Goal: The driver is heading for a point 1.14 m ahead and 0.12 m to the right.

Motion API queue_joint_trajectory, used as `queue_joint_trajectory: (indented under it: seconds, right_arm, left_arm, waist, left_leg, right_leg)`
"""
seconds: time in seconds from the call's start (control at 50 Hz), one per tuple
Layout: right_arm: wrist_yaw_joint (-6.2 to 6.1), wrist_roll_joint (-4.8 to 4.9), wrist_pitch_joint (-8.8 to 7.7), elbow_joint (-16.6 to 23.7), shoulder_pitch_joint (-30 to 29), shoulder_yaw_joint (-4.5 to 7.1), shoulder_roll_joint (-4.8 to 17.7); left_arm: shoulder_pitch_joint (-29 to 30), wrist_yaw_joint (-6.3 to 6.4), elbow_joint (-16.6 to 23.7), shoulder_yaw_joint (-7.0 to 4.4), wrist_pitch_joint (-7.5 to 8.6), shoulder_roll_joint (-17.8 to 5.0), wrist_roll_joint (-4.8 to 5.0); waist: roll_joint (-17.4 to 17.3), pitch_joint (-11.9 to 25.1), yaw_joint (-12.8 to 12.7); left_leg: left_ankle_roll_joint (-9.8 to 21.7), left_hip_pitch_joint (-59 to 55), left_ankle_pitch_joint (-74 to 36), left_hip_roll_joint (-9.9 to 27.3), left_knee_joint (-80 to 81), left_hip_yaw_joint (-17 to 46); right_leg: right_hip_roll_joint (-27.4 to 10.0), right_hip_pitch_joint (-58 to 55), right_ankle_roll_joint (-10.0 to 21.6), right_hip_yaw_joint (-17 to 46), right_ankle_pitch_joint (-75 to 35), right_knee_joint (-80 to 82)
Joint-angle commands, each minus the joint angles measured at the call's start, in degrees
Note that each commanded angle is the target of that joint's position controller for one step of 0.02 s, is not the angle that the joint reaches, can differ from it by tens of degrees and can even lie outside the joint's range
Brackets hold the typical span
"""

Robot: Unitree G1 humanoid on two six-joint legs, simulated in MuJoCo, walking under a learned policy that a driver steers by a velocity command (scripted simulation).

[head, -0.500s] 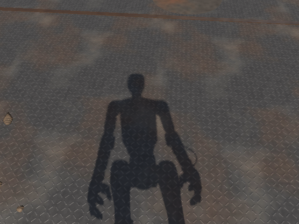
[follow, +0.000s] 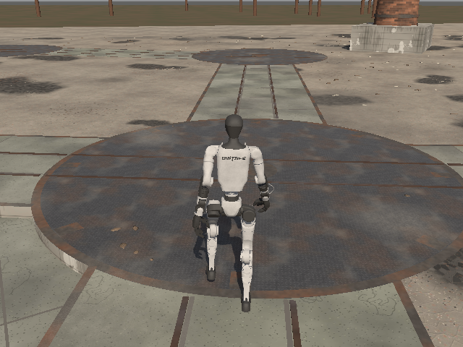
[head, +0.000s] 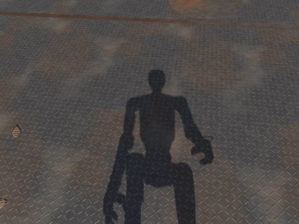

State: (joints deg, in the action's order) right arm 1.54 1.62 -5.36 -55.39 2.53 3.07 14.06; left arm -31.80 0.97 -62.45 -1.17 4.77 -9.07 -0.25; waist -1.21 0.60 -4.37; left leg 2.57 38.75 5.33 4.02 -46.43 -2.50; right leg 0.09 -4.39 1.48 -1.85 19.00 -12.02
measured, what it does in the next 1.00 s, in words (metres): walks ahead: left foot, then right foot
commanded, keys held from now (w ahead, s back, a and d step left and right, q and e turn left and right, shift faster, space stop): w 1.00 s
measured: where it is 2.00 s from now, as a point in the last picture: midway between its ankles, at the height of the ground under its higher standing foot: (180, 113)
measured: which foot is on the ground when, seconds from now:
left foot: up 0.00-0.14, down 0.16-0.70, up 0.72-1.00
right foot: down 0.00-0.18, up 0.20-0.66, down 0.68-1.00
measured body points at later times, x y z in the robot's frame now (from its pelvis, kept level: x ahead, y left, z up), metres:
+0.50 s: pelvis +0.29 +0.04 +0.01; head +0.31 +0.04 +0.46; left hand +0.46 +0.29 -0.10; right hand +0.26 -0.22 -0.14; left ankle +0.24 +0.13 -0.74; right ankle +0.46 -0.14 -0.67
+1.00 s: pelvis +0.58 -0.03 +0.01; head +0.60 -0.04 +0.46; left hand +0.58 +0.23 -0.13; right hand +0.73 -0.30 -0.11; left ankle +0.71 +0.15 -0.67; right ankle +0.56 -0.12 -0.74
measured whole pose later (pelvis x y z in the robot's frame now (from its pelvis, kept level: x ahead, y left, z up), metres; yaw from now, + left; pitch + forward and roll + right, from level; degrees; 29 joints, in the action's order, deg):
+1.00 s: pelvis +0.58 -0.03 +0.01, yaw +0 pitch +2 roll -1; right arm -0.4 0.5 -4.3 -52.9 6.3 3.7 15.4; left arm -20.3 -0.6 -55.6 -3.4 5.7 -12.7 -0.1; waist -2.0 0.3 -2.7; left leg 1.4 39.3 4.5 7.7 -50.0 2.1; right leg 3.7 6.0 4.0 -3.5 9.4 -13.5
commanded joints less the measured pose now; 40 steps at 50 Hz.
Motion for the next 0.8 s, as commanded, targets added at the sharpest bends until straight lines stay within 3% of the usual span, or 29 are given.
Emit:
queue_joint_trajectory:
  seconds: [0.02,0.06,0.1,0.12,0.14,0.16,0.18,0.2,0.22,0.24,0.26,0.28,0.32,0.38,0.42,0.5,0.56,0.6,0.64,0.66,0.68,0.7,0.72,0.74,0.76,0.78,0.8]
  right_arm:
    - [0.76,0.30,-0.44,6.8,-11.8,-1.08,0.0]
    - [1.08,0.51,-0.47,8.2,-12.8,-0.82,1.9]
    - [1.18,0.29,-0.75,8.2,-9.3,0.37,4.7]
    - [0.98,0.35,-0.72,6.8,-3.3,1.40,6.5]
    - [0.56,0.60,-0.45,3.8,6.5,2.81,8.8]
    - [-0.08,0.14,0.02,1.5,17.0,3.97,11.9]
    - [-0.10,-1.33,0.23,0.1,22.8,4.61,16.2]
    - [0.03,-1.26,0.31,-0.4,21.5,3.17,11.5]
    - [0.06,-0.74,-0.08,0.5,14.8,2.28,8.7]
    - [0.22,-0.75,-0.60,1.9,9.3,1.51,6.3]
    - [0.64,-1.50,-1.13,2.1,6.2,1.05,4.8]
    - [0.86,-2.16,-1.46,1.8,4.9,0.47,3.1]
    - [0.74,-1.87,-1.61,0.6,6.0,0.41,3.3]
    - [-0.57,-1.78,-1.70,-0.7,9.3,0.71,5.8]
    - [-1.38,-1.72,-1.35,-1.0,11.8,0.87,6.8]
    - [-1.97,-0.96,-0.83,-1.4,16.3,1.05,8.1]
    - [-2.04,-0.44,-0.21,-2.7,20.3,1.25,8.6]
    - [-2.15,-0.35,0.46,-3.3,21.6,1.54,9.0]
    - [-2.26,-0.37,1.09,-3.2,20.9,1.96,9.8]
    - [-2.26,-0.44,1.41,-2.9,19.6,2.02,10.1]
    - [-2.23,-0.72,1.73,-2.4,18.9,1.50,8.7]
    - [-2.22,-1.76,1.71,-0.8,19.5,0.46,6.5]
    - [-1.87,-3.33,0.52,-0.6,24.8,-1.18,0.1]
    - [-1.38,0.18,-1.08,-1.1,26.6,-0.83,2.3]
    - [-1.38,1.59,-1.94,0.3,18.8,0.31,7.5]
    - [-1.56,1.30,-2.20,1.8,13.8,0.46,8.0]
    - [-1.92,0.29,-1.79,1.7,12.5,0.65,7.1]
  left_arm:
    - [-2.2,0.71,1.9,-1.96,0.72,-10.5,0.56]
    - [-1.9,0.68,1.6,-2.40,0.85,-10.7,1.18]
    - [-0.4,0.65,1.8,-2.96,0.55,-11.8,1.04]
    - [0.6,0.70,2.1,-3.22,0.08,-12.3,0.83]
    - [1.7,0.64,2.6,-3.13,-0.37,-12.2,0.56]
    - [3.0,0.39,4.0,-2.59,-0.39,-11.2,-0.10]
    - [-4.3,-0.55,4.9,-0.16,0.72,-1.5,0.31]
    - [-0.9,-1.07,4.3,-0.85,2.67,-4.5,1.85]
    - [5.3,-1.11,6.9,-2.02,3.55,-8.3,3.42]
    - [9.5,-0.63,8.0,-2.21,3.90,-9.5,3.36]
    - [11.0,0.01,8.2,-2.89,3.58,-9.6,2.53]
    - [9.8,0.37,8.1,-3.33,2.62,-8.9,1.85]
    - [7.8,0.66,8.1,-3.16,0.97,-6.0,1.85]
    - [14.9,0.84,11.1,-3.66,0.23,-7.5,1.06]
    - [19.9,0.48,12.8,-3.66,0.39,-7.7,0.54]
    - [29.2,-0.69,15.1,-2.80,0.91,-6.5,1.02]
    - [34.5,-1.78,16.9,-2.36,1.09,-6.8,1.53]
    - [36.2,-2.54,18.1,-2.38,1.39,-7.6,1.66]
    - [33.9,-2.97,18.2,-2.92,1.72,-9.3,1.73]
    - [29.4,-2.97,17.2,-3.73,1.88,-10.9,1.65]
    - [19.8,-2.72,14.2,-5.27,1.93,-13.7,1.50]
    - [8.3,-2.19,11.9,-6.60,1.85,-18.4,0.74]
    - [6.2,-2.43,11.2,-6.58,1.25,-20.9,0.90]
    - [4.8,-2.78,11.0,-5.88,1.34,-18.5,0.72]
    - [9.0,-2.72,11.7,-4.98,1.74,-14.5,0.99]
    - [14.6,-2.51,13.0,-4.31,1.84,-12.8,0.75]
    - [18.3,-2.69,13.7,-3.83,2.04,-11.7,-0.01]
  waist:
    - [8.0,-10.1,0.2]
    - [8.3,-10.2,1.3]
    - [9.7,-5.9,4.5]
    - [11.0,-1.5,7.9]
    - [10.9,4.3,12.6]
    - [7.6,11.1,16.7]
    - [-9.7,22.4,11.6]
    - [-10.3,22.4,13.0]
    - [-8.7,11.3,11.1]
    - [-2.1,6.3,9.0]
    - [1.0,3.2,6.7]
    - [0.6,2.0,4.3]
    - [-2.3,0.1,2.4]
    - [-1.8,-3.5,2.7]
    - [-0.9,-4.0,3.9]
    - [-1.0,-4.4,6.9]
    - [-1.2,-5.5,8.8]
    - [-1.6,-5.8,8.7]
    - [-2.8,-4.4,6.5]
    - [-3.5,-1.6,3.6]
    - [-2.7,4.3,-0.8]
    - [3.0,13.5,-4.2]
    - [18.5,18.1,0.2]
    - [20.3,22.4,-0.6]
    - [11.0,12.9,-1.3]
    - [6.2,7.5,-0.2]
    - [2.7,4.6,1.9]
  left_leg:
    - [0.1,-2.6,-5.3,-2.6,10.1,-2.9]
    - [1.7,-3.6,-5.2,-2.8,13.9,-2.0]
    - [3.7,-10.2,-3.4,-4.9,15.2,-2.7]
    - [4.9,-17.7,-2.2,-6.7,14.5,-3.7]
    - [6.5,-30.3,-2.7,-7.6,15.2,-3.9]
    - [9.4,-48.9,0.5,1.2,13.6,6.3]
    - [19.4,-66.9,16.2,17.7,21.3,37.5]
    - [19.0,-64.4,19.7,18.2,30.5,48.3]
    - [15.9,-55.6,16.6,16.2,31.3,38.5]
    - [13.8,-45.0,9.3,14.3,32.3,29.6]
    - [12.4,-36.2,3.9,12.2,33.7,23.8]
    - [11.4,-30.4,1.9,9.8,35.5,19.1]
    - [12.2,-24.7,1.8,8.7,38.5,15.2]
    - [12.6,-22.9,0.9,8.4,41.4,12.1]
    - [11.9,-25.3,-1.1,7.9,41.6,10.5]
    - [9.4,-27.9,-3.4,6.0,41.0,6.0]
    - [9.0,-33.9,-2.6,7.9,38.7,6.2]
    - [8.4,-38.6,-3.8,10.1,36.2,7.0]
    - [7.3,-41.5,-10.8,11.4,32.4,7.2]
    - [6.3,-41.6,-20.7,10.4,26.9,5.9]
    - [4.7,-39.0,-27.8,7.1,15.6,3.2]
    - [2.5,-27.0,-15.2,3.7,-3.2,0.2]
    - [-0.2,-8.5,26.1,-5.8,-19.9,1.8]
    - [0.2,2.2,29.1,-6.5,-29.9,8.4]
    - [1.0,6.8,24.1,-2.8,-32.3,8.6]
    - [1.4,6.1,17.6,0.1,-30.2,7.1]
    - [1.2,2.2,13.8,2.6,-27.0,7.0]
  right_leg:
    - [-11.9,9.0,8.1,5.8,-21.4,7.9]
    - [-13.6,4.7,7.4,5.1,-26.6,6.3]
    - [-14.7,-0.2,5.9,3.7,-46.0,-0.6]
    - [-14.4,-1.1,5.0,2.5,-57.3,-7.8]
    - [-12.4,2.0,3.5,1.0,-61.8,-19.0]
    - [-10.2,15.8,1.9,0.6,-47.1,-35.5]
    - [1.5,36.2,-1.5,2.4,-2.4,-59.6]
    - [2.3,42.3,-0.1,11.0,11.0,-69.5]
    - [-1.2,47.7,1.0,9.4,8.2,-71.5]
    - [-4.6,45.5,1.7,8.0,2.7,-68.9]
    - [-6.6,42.1,1.9,6.9,-0.7,-65.4]
    - [-8.4,38.0,2.3,7.2,-2.7,-63.0]
    - [-9.5,35.4,2.0,6.8,-2.4,-58.9]
    - [-10.7,41.0,0.1,5.6,-8.3,-50.2]
    - [-10.6,44.3,-0.7,5.1,-15.3,-42.5]
    - [-7.2,40.9,-1.1,1.8,-24.9,-26.9]
    - [-6.0,41.5,-0.9,1.5,-23.9,-21.5]
    - [-5.5,42.2,0.4,1.9,-20.2,-19.0]
    - [-4.1,37.9,2.0,1.1,-15.7,-17.2]
    - [-2.3,31.2,3.2,-0.5,-14.5,-16.2]
    - [-0.6,18.4,5.0,-1.7,-14.9,-16.1]
    - [-11.0,-0.2,9.0,10.2,-15.8,-17.8]
    - [-19.6,-14.4,13.5,31.0,-13.3,-15.4]
    - [-24.5,-19.3,18.0,47.0,1.7,-5.0]
    - [-21.5,-12.3,14.9,39.8,2.6,-4.1]
    - [-19.3,-3.5,13.0,31.1,-3.9,-3.5]
    - [-17.3,4.7,12.4,25.3,-11.8,-2.2]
